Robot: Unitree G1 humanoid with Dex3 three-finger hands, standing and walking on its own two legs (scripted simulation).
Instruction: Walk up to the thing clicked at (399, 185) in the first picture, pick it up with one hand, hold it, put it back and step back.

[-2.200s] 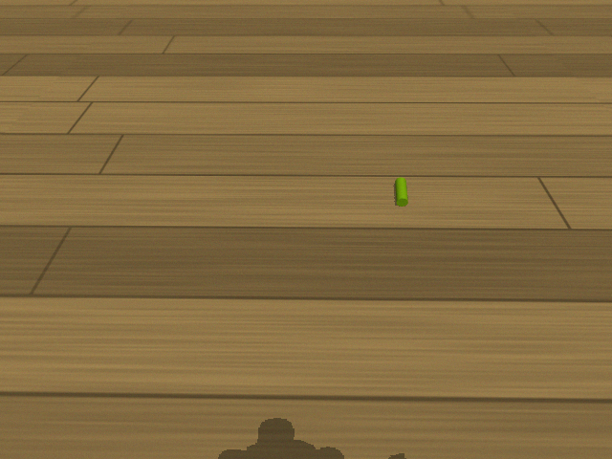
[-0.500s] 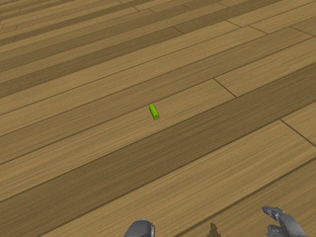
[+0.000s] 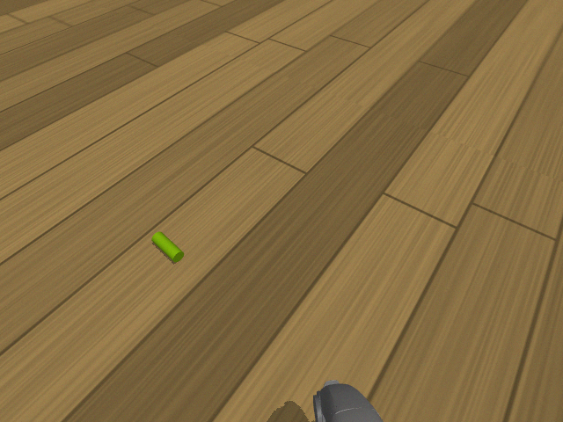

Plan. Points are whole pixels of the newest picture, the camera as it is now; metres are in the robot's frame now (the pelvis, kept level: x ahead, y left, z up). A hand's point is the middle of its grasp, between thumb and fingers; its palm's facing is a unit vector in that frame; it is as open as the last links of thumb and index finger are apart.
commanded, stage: walk up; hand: left
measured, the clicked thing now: (167, 246) +0.95 +0.37 -0.74
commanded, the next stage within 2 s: none
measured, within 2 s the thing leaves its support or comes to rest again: neither
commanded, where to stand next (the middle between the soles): +0.44 +0.54 m, yaw -53 degrees
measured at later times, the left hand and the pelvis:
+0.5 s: hand out of the picture +0.28 +0.49 -0.14, palm faces -0.23 -0.75 -0.62, open 7.3 cm; pelvis +0.16 +0.19 -0.04, yaw -14 degrees
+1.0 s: hand out of the picture +0.49 +0.59 -0.14, palm faces -0.37 -0.71 -0.60, open 7.3 cm; pelvis +0.27 +0.36 -0.04, yaw -27 degrees
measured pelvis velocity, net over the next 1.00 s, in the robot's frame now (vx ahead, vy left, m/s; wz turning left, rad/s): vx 0.27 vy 0.36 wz -0.47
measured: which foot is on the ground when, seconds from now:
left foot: down 0.00-0.14, up 0.16-0.50, down 0.52-0.86, up 0.88-1.00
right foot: up 0.00-0.12, down 0.14-0.54, up 0.56-0.84, down 0.86-1.00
